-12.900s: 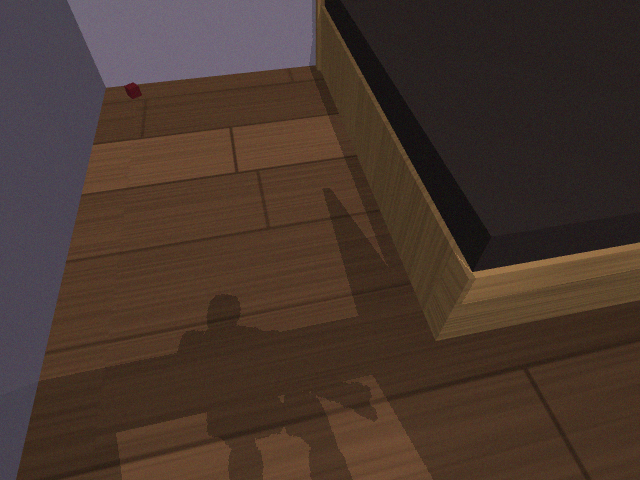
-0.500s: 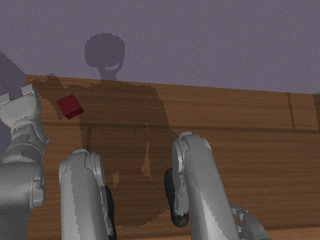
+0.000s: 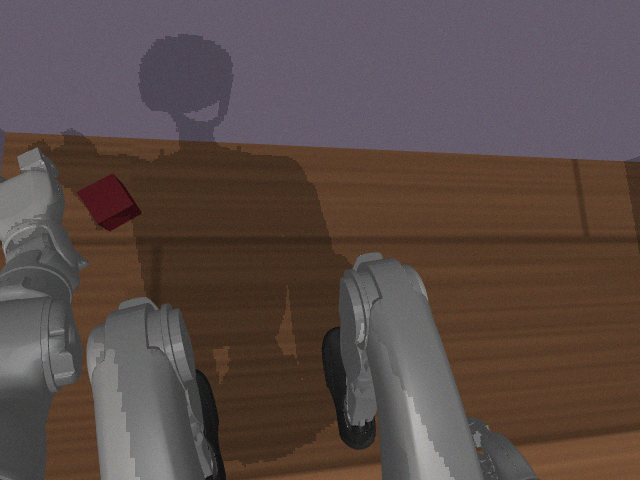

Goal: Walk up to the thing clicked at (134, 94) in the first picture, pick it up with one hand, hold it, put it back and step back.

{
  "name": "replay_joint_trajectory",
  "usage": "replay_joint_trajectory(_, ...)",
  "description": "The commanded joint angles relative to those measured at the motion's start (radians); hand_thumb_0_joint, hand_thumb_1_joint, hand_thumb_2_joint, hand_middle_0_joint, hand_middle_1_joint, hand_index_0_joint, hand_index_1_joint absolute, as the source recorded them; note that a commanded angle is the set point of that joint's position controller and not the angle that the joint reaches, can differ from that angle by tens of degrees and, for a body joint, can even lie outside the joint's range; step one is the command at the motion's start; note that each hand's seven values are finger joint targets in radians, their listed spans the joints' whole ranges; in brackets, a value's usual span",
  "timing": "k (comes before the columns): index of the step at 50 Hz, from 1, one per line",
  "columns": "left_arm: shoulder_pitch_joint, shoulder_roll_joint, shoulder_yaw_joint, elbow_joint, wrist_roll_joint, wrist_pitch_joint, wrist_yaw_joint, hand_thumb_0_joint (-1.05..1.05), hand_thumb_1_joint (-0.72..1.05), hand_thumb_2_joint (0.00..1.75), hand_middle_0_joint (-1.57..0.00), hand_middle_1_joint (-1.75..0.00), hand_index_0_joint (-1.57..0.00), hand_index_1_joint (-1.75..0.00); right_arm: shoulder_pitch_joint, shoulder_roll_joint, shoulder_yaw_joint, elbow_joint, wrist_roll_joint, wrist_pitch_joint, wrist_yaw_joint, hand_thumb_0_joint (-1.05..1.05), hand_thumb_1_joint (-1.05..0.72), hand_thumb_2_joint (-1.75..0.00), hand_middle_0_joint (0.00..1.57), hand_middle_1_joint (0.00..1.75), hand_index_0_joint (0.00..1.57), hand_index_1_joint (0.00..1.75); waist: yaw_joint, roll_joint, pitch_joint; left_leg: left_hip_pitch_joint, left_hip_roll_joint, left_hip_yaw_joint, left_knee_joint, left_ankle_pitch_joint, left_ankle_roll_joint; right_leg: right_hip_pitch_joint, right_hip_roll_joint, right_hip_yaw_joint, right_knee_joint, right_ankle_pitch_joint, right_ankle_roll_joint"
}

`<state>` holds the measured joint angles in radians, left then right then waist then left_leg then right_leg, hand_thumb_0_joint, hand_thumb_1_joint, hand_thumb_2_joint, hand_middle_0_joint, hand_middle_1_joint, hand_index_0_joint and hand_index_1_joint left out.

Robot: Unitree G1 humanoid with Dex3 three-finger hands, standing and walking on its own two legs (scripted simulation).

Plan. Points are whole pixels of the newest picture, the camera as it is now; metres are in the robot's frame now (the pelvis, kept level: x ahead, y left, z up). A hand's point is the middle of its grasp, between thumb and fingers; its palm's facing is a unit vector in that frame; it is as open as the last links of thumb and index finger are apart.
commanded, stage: rise first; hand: left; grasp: from above
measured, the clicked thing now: (111, 203) +0.50 +0.23 -0.31
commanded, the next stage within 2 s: approach in 1.94 s
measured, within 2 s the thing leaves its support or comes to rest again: neither
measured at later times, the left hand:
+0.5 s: hand (61, 219) +0.45 +0.27 -0.20, palm faces -0.39 -0.20 -0.90, open 13.8 cm
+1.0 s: hand (52, 210) +0.46 +0.28 -0.20, palm faces -0.39 -0.20 -0.90, open 13.6 cm
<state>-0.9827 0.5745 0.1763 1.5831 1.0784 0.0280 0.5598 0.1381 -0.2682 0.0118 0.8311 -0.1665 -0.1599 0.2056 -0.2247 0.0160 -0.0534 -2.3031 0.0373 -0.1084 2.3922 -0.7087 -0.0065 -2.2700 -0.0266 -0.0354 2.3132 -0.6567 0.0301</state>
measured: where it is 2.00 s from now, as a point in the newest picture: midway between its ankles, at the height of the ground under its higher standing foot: (280, 430)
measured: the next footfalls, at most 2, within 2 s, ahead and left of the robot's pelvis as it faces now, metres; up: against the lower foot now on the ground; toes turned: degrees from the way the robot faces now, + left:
none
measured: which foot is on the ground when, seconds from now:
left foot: down 0.00-1.00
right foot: down 0.00-1.00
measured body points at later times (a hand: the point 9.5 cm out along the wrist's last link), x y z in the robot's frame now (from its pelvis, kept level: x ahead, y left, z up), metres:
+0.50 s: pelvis +0.00 +0.00 -0.01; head +0.25 +0.05 +0.36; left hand +0.47 +0.27 -0.15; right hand +0.03 -0.27 -0.12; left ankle +0.07 +0.13 -0.30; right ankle +0.10 -0.13 -0.30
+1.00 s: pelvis +0.00 +0.00 -0.02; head +0.25 +0.05 +0.35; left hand +0.48 +0.28 -0.15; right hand +0.01 -0.26 -0.12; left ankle +0.07 +0.13 -0.30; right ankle +0.10 -0.13 -0.30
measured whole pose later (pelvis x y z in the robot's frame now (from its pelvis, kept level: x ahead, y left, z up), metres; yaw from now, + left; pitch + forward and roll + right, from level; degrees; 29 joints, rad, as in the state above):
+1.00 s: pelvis +0.00 +0.00 -0.02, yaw -2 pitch +34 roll -8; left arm -1.05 0.68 0.20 1.64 1.09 0.02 0.55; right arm 0.18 -0.30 0.06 0.82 -0.19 -0.19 0.28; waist -0.27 0.02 -0.01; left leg -2.35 0.03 -0.14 2.46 -0.72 -0.01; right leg -2.30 -0.02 -0.06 2.35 -0.66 0.04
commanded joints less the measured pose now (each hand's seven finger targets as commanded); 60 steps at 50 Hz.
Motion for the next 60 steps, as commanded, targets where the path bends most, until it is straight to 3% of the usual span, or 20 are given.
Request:
replay_joint_trajectory(1, -0.297, 0.229, 0.013, -0.117, 0.003, -0.003, 0.044, 0.0, -0.49, 0.93, -0.09, -1.07, -0.14, -1.02, 0.232, -0.233, -0.062, 0.003, 0.003, -0.011, 0.005, 0.0, -0.9, -0.9, 0.2, 0.3, 0.2, 0.3, -0.015, 0.219, -0.702, 0.462, -0.03, 0.09, -0.241, 0.192, 0.033, 0.386, 0.037, -0.101, -0.223, 0.202, -0.061)
replay_joint_trajectory(4, -0.313, 0.232, 0.009, -0.102, 0.01, -0.002, 0.043, 0.0, -0.5, 0.94, -0.09, -1.07, -0.13, -1.03, 0.238, -0.237, -0.058, 0.004, -0.003, -0.015, 0.014, 0.0, -0.9, -0.9, 0.2, 0.3, 0.2, 0.3, -0.033, 0.214, -0.661, 0.44, -0.031, 0.087, -0.236, 0.172, 0.034, 0.366, 0.038, -0.106, -0.219, 0.183, -0.062)
replay_joint_trajectory(13, -0.322, 0.249, 0.023, -0.122, 0.004, -0.005, 0.052, 0.0, -0.5, 0.94, -0.09, -1.07, -0.13, -1.03, 0.248, -0.251, -0.051, -0.002, -0.002, -0.015, 0.032, 0.0, -0.91, -0.9, 0.2, 0.3, 0.2, 0.3, -0.027, 0.252, -0.693, 0.452, -0.03, 0.084, -0.223, 0.207, 0.031, 0.384, 0.043, -0.112, -0.205, 0.222, -0.062)
replay_joint_trajectory(17, -0.34, 0.244, 0.005, -0.076, 0.012, -0.009, 0.043, 0.0, -0.51, 0.95, -0.1, -1.06, -0.13, -1.02, 0.257, -0.254, -0.046, 0.006, -0.009, -0.019, 0.04, 0.0, -0.91, -0.9, 0.2, 0.3, 0.2, 0.3, -0.055, 0.216, -0.645, 0.418, -0.031, 0.08, -0.207, 0.175, 0.036, 0.363, 0.044, -0.118, -0.207, 0.195, -0.06)
replay_joint_trajectory(22, -0.328, 0.249, 0.008, -0.091, 0.022, -0.013, 0.049, 0.0, -0.58, 1.03, -0.11, -1.02, -0.1, -1.04, 0.249, -0.265, -0.042, 0.002, -0.008, -0.023, 0.047, 0.0, -0.91, -0.9, 0.2, 0.3, 0.2, 0.3, -0.043, 0.273, -0.673, 0.471, -0.03, 0.072, -0.221, 0.206, 0.025, 0.352, 0.046, -0.125, -0.186, 0.213, -0.067)
replay_joint_trajectory(24, -0.354, 0.26, 0.013, -0.073, 0.028, -0.013, 0.051, 0.0, -0.51, 0.96, -0.13, -1.02, -0.14, -1.01, 0.267, -0.27, -0.038, 0.002, -0.018, -0.026, 0.054, 0.0, -0.9, -0.9, 0.2, 0.3, 0.2, 0.3, -0.071, 0.246, -0.644, 0.453, -0.028, 0.071, -0.2, 0.214, 0.029, 0.352, 0.044, -0.128, -0.187, 0.229, -0.063)
replay_joint_trajectory(26, -0.339, 0.289, 0.032, -0.062, 0.02, -0.013, 0.06, 0.0, -0.49, 0.94, -0.14, -1.01, -0.16, -1.0, 0.253, -0.275, -0.036, -0.002, -0.012, -0.024, 0.053, 0.0, -0.91, -0.9, 0.2, 0.3, 0.2, 0.3, -0.047, 0.255, -0.662, 0.426, -0.031, 0.075, -0.203, 0.199, 0.032, 0.362, 0.048, -0.123, -0.191, 0.215, -0.062)
replay_joint_trajectory(27, -0.351, 0.282, 0.026, -0.047, 0.028, -0.012, 0.058, 0.0, -0.49, 0.94, -0.15, -1.0, -0.17, -0.99, 0.262, -0.273, -0.032, -0.002, -0.018, -0.027, 0.055, 0.0, -0.91, -0.9, 0.2, 0.3, 0.2, 0.3, -0.066, 0.25, -0.636, 0.424, -0.032, 0.078, -0.201, 0.189, 0.033, 0.358, 0.046, -0.124, -0.193, 0.205, -0.061)
replay_joint_trajectory(28, -0.342, 0.281, 0.02, -0.045, 0.023, -0.012, 0.059, 0.0, -0.49, 0.94, -0.15, -1.01, -0.16, -1.0, 0.249, -0.273, -0.032, 0.0, -0.017, -0.026, 0.056, 0.0, -0.91, -0.9, 0.2, 0.3, 0.2, 0.3, -0.053, 0.25, -0.636, 0.407, -0.032, 0.079, -0.206, 0.173, 0.033, 0.362, 0.051, -0.123, -0.198, 0.191, -0.061)
replay_joint_trajectory(31, -0.374, 0.287, 0.02, -0.044, 0.025, -0.012, 0.06, 0.0, -0.5, 0.95, -0.15, -0.99, -0.16, -0.99, 0.259, -0.273, -0.029, 0.001, -0.021, -0.032, 0.056, 0.0, -0.91, -0.9, 0.2, 0.3, 0.2, 0.3, -0.075, 0.243, -0.629, 0.407, -0.033, 0.078, -0.195, 0.159, 0.035, 0.357, 0.049, -0.122, -0.203, 0.178, -0.059)
replay_joint_trajectory(32, -0.362, 0.288, 0.018, -0.052, 0.023, -0.009, 0.059, 0.0, -0.51, 0.95, -0.14, -1.01, -0.15, -1.0, 0.256, -0.273, -0.03, 0.005, -0.02, -0.031, 0.057, 0.0, -0.91, -0.9, 0.2, 0.3, 0.2, 0.3, -0.058, 0.254, -0.646, 0.421, -0.031, 0.078, -0.198, 0.171, 0.032, 0.363, 0.053, -0.122, -0.202, 0.188, -0.06)
replay_joint_trajectory(33, -0.391, 0.294, 0.019, -0.039, 0.026, -0.008, 0.059, 0.0, -0.51, 0.96, -0.15, -0.99, -0.16, -0.99, 0.264, -0.272, -0.025, 0.003, -0.024, -0.035, 0.06, 0.0, -0.91, -0.9, 0.2, 0.3, 0.2, 0.3, -0.084, 0.245, -0.634, 0.415, -0.032, 0.076, -0.184, 0.169, 0.035, 0.356, 0.048, -0.125, -0.198, 0.19, -0.059)
replay_joint_trajectory(35, -0.375, 0.33, 0.042, -0.056, 0.019, -0.011, 0.063, 0.0, -0.5, 0.95, -0.16, -0.98, -0.16, -0.98, 0.26, -0.286, -0.027, 0.004, -0.019, -0.037, 0.06, 0.0, -0.91, -0.9, 0.2, 0.3, 0.2, 0.3, -0.062, 0.256, -0.648, 0.407, -0.032, 0.071, -0.192, 0.175, 0.034, 0.358, 0.049, -0.127, -0.193, 0.19, -0.059)
replay_joint_trajectory(38, -0.374, 0.294, 0.015, -0.018, 0.03, -0.003, 0.054, 0.0, -0.51, 0.96, -0.16, -0.98, -0.16, -0.98, 0.263, -0.281, -0.024, 0.004, -0.021, -0.039, 0.065, 0.0, -0.91, -0.9, 0.2, 0.3, 0.2, 0.3, -0.082, 0.272, -0.623, 0.439, -0.029, 0.064, -0.198, 0.184, 0.026, 0.331, 0.05, -0.135, -0.18, 0.197, -0.064)
replay_joint_trajectory(42, -0.372, 0.337, 0.032, -0.053, 0.024, -0.006, 0.043, 0.0, -0.49, 0.95, -0.18, -0.97, -0.17, -0.97, 0.266, -0.288, -0.021, 0.0, -0.018, -0.039, 0.069, 0.0, -0.91, -0.9, 0.2, 0.3, 0.2, 0.3, -0.066, 0.271, -0.642, 0.421, -0.031, 0.073, -0.19, 0.192, 0.032, 0.364, 0.051, -0.129, -0.189, 0.206, -0.06)
replay_joint_trajectory(46, -0.348, 0.315, 0.014, -0.037, 0.019, -0.008, 0.026, 0.0, -0.47, 0.93, -0.2, -0.95, -0.2, -0.95, 0.261, -0.287, -0.022, -0.002, -0.018, -0.04, 0.072, 0.0, -0.91, -0.9, 0.2, 0.3, 0.2, 0.3, -0.071, 0.264, -0.619, 0.412, -0.033, 0.069, -0.196, 0.171, 0.032, 0.346, 0.051, -0.132, -0.187, 0.185, -0.062)
replay_joint_trajectory(51, -0.334, 0.323, 0.022, -0.112, 0.014, -0.014, 0.018, 0.0, -0.48, 0.93, -0.19, -0.94, -0.19, -0.94, 0.264, -0.294, -0.034, -0.006, -0.004, -0.038, 0.072, 0.0, -0.91, -0.9, 0.2, 0.3, 0.2, 0.3, -0.044, 0.293, -0.672, 0.471, -0.03, 0.064, -0.207, 0.216, 0.024, 0.347, 0.048, -0.135, -0.176, 0.224, -0.065)
replay_joint_trajectory(53, -0.335, 0.294, -0.001, -0.094, 0.011, -0.019, 0.011, 0.0, -0.47, 0.92, -0.21, -0.93, -0.2, -0.94, 0.268, -0.284, -0.032, -0.006, -0.006, -0.034, 0.075, 0.0, -0.91, -0.9, 0.2, 0.3, 0.2, 0.3, -0.062, 0.278, -0.645, 0.435, -0.031, 0.072, -0.197, 0.207, 0.029, 0.358, 0.053, -0.132, -0.179, 0.224, -0.062)
replay_joint_trajectory(55, -0.332, 0.319, 0.022, -0.124, 0.013, -0.022, 0.017, 0.0, -0.49, 0.95, -0.2, -0.92, -0.19, -0.94, 0.276, -0.287, -0.035, -0.007, -0.001, -0.026, 0.071, 0.0, -0.91, -0.9, 0.2, 0.3, 0.2, 0.3, -0.044, 0.264, -0.676, 0.436, -0.032, 0.074, -0.196, 0.227, 0.03, 0.389, 0.053, -0.128, -0.186, 0.238, -0.061)
replay_joint_trajectory(60, -0.347, 0.293, 0.001, -0.098, 0.021, -0.03, 0.013, 0.0, -0.49, 0.95, -0.2, -0.93, -0.19, -0.94, 0.267, -0.282, -0.037, -0.006, -0.002, -0.022, 0.066, 0.0, -0.91, -0.9, 0.2, 0.3, 0.2, 0.3, -0.061, 0.254, -0.642, 0.427, -0.033, 0.074, -0.2, 0.191, 0.031, 0.354, 0.049, -0.129, -0.191, 0.207, -0.061)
